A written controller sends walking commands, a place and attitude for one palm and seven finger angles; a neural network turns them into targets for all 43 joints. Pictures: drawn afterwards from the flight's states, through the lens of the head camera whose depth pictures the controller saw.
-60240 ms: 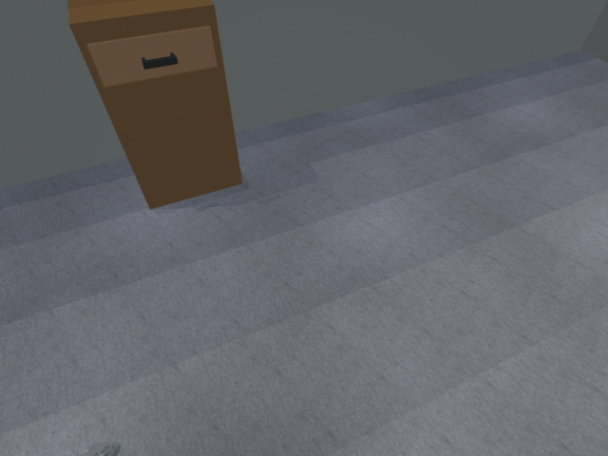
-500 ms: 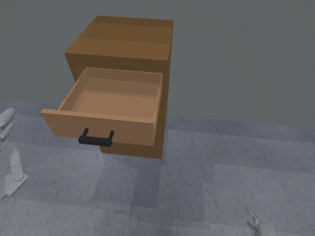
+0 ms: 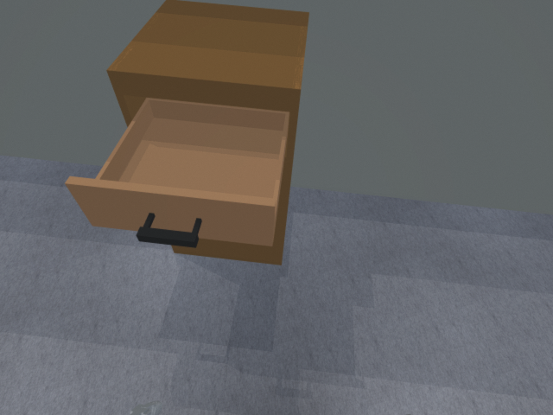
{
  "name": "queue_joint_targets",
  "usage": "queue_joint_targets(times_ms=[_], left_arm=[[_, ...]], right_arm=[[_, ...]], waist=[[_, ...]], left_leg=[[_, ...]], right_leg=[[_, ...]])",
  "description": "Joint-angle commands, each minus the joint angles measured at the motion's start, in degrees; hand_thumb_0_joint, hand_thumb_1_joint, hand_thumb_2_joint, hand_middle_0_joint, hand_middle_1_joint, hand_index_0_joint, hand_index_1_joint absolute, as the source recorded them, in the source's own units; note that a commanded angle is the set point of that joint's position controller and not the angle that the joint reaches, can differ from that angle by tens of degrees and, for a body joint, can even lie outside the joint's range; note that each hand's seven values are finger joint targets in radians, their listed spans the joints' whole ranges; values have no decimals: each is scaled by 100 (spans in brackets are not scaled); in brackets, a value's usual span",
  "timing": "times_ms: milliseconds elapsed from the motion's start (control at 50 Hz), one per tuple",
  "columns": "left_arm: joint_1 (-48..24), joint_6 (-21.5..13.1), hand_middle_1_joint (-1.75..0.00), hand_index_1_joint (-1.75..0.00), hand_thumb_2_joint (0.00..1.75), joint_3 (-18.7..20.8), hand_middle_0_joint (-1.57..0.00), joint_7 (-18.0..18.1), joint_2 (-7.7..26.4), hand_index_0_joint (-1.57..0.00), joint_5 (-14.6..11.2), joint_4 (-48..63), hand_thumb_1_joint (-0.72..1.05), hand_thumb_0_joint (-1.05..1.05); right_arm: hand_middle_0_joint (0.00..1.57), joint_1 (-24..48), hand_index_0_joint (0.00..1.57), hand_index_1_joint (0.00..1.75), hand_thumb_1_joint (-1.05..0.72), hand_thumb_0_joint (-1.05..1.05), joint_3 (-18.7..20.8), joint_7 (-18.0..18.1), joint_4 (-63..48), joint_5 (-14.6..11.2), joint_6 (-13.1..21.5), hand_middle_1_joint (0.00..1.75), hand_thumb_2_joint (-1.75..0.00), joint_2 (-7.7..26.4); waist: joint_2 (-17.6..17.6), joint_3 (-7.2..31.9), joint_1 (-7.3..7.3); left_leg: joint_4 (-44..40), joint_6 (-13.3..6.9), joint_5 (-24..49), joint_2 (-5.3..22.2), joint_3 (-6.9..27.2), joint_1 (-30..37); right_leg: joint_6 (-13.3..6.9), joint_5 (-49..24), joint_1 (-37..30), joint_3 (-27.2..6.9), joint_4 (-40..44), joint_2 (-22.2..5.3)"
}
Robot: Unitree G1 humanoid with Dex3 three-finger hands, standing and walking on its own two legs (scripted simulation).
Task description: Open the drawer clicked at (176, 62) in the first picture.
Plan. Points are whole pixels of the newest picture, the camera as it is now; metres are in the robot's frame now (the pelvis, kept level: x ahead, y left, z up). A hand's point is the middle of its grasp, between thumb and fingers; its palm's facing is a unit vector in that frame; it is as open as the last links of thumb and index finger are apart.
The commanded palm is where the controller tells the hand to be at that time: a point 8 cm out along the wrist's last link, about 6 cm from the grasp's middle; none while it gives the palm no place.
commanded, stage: let the arm hang, fingers relaxed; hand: left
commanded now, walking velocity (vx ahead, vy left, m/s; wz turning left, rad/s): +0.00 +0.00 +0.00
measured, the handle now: (171, 228) +0.46 +0.23 -0.09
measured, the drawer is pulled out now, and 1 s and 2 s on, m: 0.30 0.30 0.30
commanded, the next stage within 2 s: look to check the result in 0.84 s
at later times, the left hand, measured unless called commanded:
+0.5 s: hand out of the picture -0.03 +0.16 -0.16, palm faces +0.06 -0.98 -0.19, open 7.4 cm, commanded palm none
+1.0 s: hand out of the picture -0.02 +0.14 -0.17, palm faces +0.07 -0.98 -0.16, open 7.4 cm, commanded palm none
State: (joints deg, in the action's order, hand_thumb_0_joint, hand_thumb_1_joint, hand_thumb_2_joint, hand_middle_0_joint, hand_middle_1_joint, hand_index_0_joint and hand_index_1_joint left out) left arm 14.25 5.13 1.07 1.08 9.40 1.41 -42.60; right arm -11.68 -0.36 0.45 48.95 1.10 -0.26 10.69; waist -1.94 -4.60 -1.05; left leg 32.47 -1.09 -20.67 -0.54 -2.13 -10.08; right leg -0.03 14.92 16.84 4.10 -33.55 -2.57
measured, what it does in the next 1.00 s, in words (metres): stands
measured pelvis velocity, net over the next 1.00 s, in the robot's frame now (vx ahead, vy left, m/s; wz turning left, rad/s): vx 0.00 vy -0.02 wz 0.00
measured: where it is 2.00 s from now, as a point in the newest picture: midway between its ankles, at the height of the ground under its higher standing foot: outside the picture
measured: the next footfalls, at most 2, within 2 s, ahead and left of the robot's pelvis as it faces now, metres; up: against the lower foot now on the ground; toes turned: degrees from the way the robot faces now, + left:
none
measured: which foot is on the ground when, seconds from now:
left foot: down 0.00-1.00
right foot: down 0.00-1.00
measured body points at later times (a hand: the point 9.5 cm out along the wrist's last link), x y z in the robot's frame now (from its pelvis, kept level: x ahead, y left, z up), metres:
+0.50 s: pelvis +0.00 +0.00 +0.01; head +0.02 -0.01 +0.46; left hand -0.03 +0.21 -0.15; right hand -0.04 -0.20 -0.16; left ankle -0.03 +0.11 -0.73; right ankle +0.03 -0.12 -0.73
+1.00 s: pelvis +0.00 -0.02 +0.01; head +0.02 -0.02 +0.46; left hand -0.02 +0.19 -0.15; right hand -0.04 -0.21 -0.15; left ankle -0.03 +0.11 -0.73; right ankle +0.03 -0.12 -0.73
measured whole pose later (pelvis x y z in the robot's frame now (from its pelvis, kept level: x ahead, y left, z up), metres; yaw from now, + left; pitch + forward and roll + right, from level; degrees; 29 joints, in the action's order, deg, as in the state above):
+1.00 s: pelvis +0.00 -0.02 +0.01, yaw +0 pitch -2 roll +0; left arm 17.7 0.6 1.4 2.0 5.8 0.5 -64.1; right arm -20.9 0.2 2.8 63.5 0.4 -0.2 5.6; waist 0.8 -4.2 0.3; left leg 25.7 0.3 -17.2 1.5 -1.8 -6.2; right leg -1.7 10.8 12.3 4.8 -25.2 -0.2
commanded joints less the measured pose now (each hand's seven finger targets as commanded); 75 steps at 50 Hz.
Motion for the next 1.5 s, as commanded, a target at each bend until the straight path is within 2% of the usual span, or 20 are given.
queue_joint_targets(times_ms=[0, 20, 80, 140, 220, 260, 320, 380, 500, 600, 680, 720, 760, 840, 880, 980, 1080, 1200, 1260, 1480], left_arm=[[349, -361, -30, -30, 90, 175, -20, 83, 762, -20, -25, -305, 90, 0], [444, -373, -30, -30, 90, 248, -20, 93, 590, -20, -1, -450, 90, 0], [439, -389, -30, -30, 90, 189, -20, 73, 555, -20, -27, -829, 90, 0], [477, -416, -30, -30, 90, 137, -20, 69, 511, -20, -54, -1166, 90, 0], [603, -416, -30, -30, 90, 78, -20, 79, 446, -20, -67, -1499, 90, 0], [643, -415, -30, -30, 90, 68, -20, 90, 418, -20, -73, -1625, 90, 0], [732, -431, -30, -30, 90, 53, -20, 103, 364, -20, -69, -1768, 90, 0], [761, -432, -30, -30, 90, 49, -20, 120, 313, -20, -65, -1851, 90, 0], [828, -463, -30, -30, 90, 66, -20, 139, 211, -20, -50, -1938, 90, 0], [823, -483, -30, -30, 90, 82, -20, 146, 159, -20, -48, -1977, 90, 0], [844, -489, -30, -30, 90, 80, -20, 144, 129, -20, -50, -1993, 90, 0], [842, -497, -30, -30, 90, 92, -20, 142, 123, -20, -53, -1991, 90, 0], [835, -497, -30, -30, 90, 89, -20, 147, 121, -20, -50, -1988, 90, 0], [862, -516, -30, -30, 90, 99, -20, 149, 139, -20, -55, -2017, 90, 0], [841, -518, -30, -30, 90, 107, -20, 147, 144, -20, -58, -2009, 90, 0], [817, -504, -30, -30, 90, 97, -20, 149, 150, -20, -59, -2050, 90, 0], [817, -500, -30, -30, 90, 105, -20, 149, 160, -20, -67, -2061, 90, 0], [848, -518, -30, -30, 90, 111, -20, 151, 128, -20, -71, -2090, 90, 0], [823, -519, -30, -30, 90, 101, -20, 160, 87, -20, -73, -2101, 90, 0], [830, -515, -30, -30, 90, 113, -20, 158, 83, -20, -67, -2128, 90, 0]], right_arm=[[20, -335, 20, 30, -90, 0, 99, 127, 82, -53, 93, 30, -90, 567], [20, -433, 20, 30, -90, 0, 132, 142, 169, -23, 83, 30, -90, 472], [20, -762, 20, 30, -90, 0, 139, 164, 410, -41, 58, 30, -90, 383], [20, -1046, 20, 30, -90, 0, 141, 193, 609, -71, 54, 30, -90, 321], [20, -1304, 20, 30, -90, 0, 110, 215, 875, -84, 61, 30, -90, 261], [20, -1398, 20, 30, -90, 0, 93, 226, 972, -82, 62, 30, -90, 210], [20, -1476, 20, 30, -90, 0, 79, 220, 1087, -92, 62, 30, -90, 136], [20, -1503, 20, 30, -90, 0, 70, 218, 1190, -86, 55, 30, -90, 48], [20, -1527, 20, 30, -90, 0, 76, 212, 1290, -78, 54, 30, -90, -91], [20, -1520, 20, 30, -90, 0, 78, 227, 1326, -76, 64, 30, -90, -179], [20, -1521, 20, 30, -90, 0, 86, 238, 1326, -75, 59, 30, -90, -181], [20, -1533, 20, 30, -90, 0, 85, 239, 1337, -75, 61, 30, -90, -186], [20, -1544, 20, 30, -90, 0, 92, 240, 1336, -75, 55, 30, -90, -179], [20, -1531, 20, 30, -90, 0, 103, 238, 1354, -84, 62, 30, -90, -179], [20, -1559, 20, 30, -90, 0, 95, 241, 1385, -79, 63, 30, -90, -193], [20, -1561, 20, 30, -90, 0, 92, 243, 1425, -77, 45, 30, -90, -199], [20, -1590, 20, 30, -90, 0, 93, 243, 1454, -72, 39, 30, -90, -202], [20, -1569, 20, 30, -90, 0, 105, 255, 1475, -80, 55, 30, -90, -202], [20, -1588, 20, 30, -90, 0, 110, 273, 1483, -82, 65, 30, -90, -205], [20, -1539, 20, 30, -90, 0, 109, 279, 1500, -87, 71, 30, -90, -223]], waist=[[937, 424, 228], [1033, 438, 217], [1038, 278, 184], [508, 132, 148], [304, 8, 146], [369, -51, 138], [81, -79, 139], [216, -224, 142], [74, -314, 141], [226, -337, 142], [344, -357, 123], [227, -302, 112], [287, -376, 116], [128, -189, 120], [188, -156, 110], [251, -346, 122], [219, -318, 121], [155, -193, 130], [300, -227, 115], [259, -308, 126]], left_leg=[[-971, -170, 1866, 575, 561, -416], [-1018, -172, 1448, 554, 508, -395], [-1158, -229, 1115, 611, 557, -426], [-1180, -245, 1281, 658, 567, -323], [-1231, -259, 1172, 663, 555, -363], [-1308, -277, 1100, 699, 592, -383], [-1274, -264, 911, 628, 508, -383], [-1314, -267, 820, 621, 504, -431], [-1276, -234, 692, 565, 413, -458], [-1250, -208, 801, 571, 381, -445], [-1244, -195, 812, 575, 354, -388], [-1226, -185, 799, 571, 336, -364], [-1236, -185, 808, 588, 358, -384], [-1192, -164, 987, 566, 339, -220], [-1182, -155, 1013, 562, 320, -265], [-1228, -138, 920, 561, 328, -346], [-1229, -133, 855, 557, 321, -333], [-1204, -120, 1058, 558, 313, -254], [-1224, -135, 1258, 609, 346, -194], [-1290, -132, 1190, 606, 351, -228]], right_leg=[[-206, -1009, -1158, -486, 782, -219], [-240, -843, -1132, -480, 893, -210], [-241, -724, -1055, -383, 1037, -201], [-267, -886, -946, -351, 1092, -219], [-261, -771, -936, -385, 1159, -261], [-251, -650, -892, -363, 1149, -238], [-264, -566, -867, -454, 1237, -288], [-257, -458, -762, -461, 1250, -275], [-266, -310, -640, -521, 1319, -287], [-280, -448, -630, -539, 1312, -274], [-288, -452, -574, -558, 1341, -264], [-301, -427, -595, -577, 1364, -276], [-296, -409, -562, -556, 1371, -260], [-318, -514, -618, -549, 1373, -290], [-318, -597, -742, -545, 1373, -317], [-316, -463, -677, -530, 1406, -299], [-321, -299, -674, -542, 1442, -297], [-328, -599, -795, -506, 1389, -317], [-328, -801, -754, -452, 1320, -284], [-315, -769, -768, -463, 1332, -274]])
